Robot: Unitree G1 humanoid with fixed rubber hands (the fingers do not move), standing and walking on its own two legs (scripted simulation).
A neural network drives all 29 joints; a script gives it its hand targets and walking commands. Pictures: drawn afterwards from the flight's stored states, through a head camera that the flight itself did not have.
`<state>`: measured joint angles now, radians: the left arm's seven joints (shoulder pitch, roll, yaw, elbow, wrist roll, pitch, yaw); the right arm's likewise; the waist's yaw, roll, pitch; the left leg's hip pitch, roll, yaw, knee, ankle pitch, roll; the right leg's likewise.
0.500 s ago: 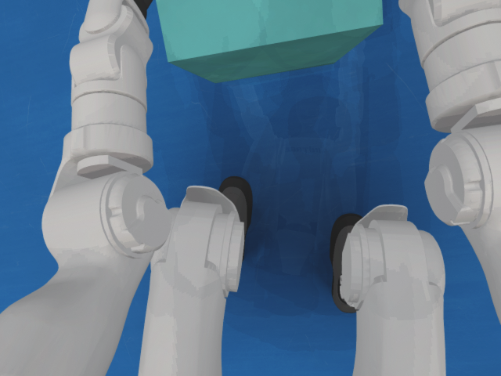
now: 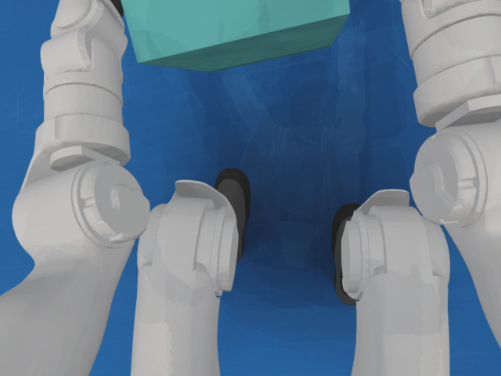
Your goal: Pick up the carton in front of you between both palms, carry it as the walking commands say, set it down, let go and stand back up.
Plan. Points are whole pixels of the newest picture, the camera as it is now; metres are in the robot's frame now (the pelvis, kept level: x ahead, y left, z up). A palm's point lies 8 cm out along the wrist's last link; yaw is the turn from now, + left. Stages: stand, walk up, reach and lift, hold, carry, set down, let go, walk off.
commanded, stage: set down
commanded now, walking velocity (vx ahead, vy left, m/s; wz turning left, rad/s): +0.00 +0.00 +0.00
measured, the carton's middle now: out of the picture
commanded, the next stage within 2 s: let go in 1.38 s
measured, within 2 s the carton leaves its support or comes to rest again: neither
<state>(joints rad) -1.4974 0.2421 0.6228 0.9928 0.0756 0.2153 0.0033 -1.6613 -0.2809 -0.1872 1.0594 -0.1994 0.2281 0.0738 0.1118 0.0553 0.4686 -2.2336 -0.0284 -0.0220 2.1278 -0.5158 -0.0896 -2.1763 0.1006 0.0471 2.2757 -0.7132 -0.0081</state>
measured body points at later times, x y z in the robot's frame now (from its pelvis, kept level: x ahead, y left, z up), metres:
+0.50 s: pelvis +0.00 +0.01 +0.01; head +0.38 +0.00 +0.23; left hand +0.55 +0.24 -0.15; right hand +0.64 -0.13 -0.14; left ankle +0.14 +0.14 -0.34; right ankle +0.08 -0.10 -0.34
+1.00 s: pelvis +0.01 +0.01 +0.13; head +0.37 +0.00 +0.40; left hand +0.55 +0.24 +0.02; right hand +0.64 -0.14 +0.02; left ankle +0.14 +0.14 -0.34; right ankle +0.07 -0.10 -0.34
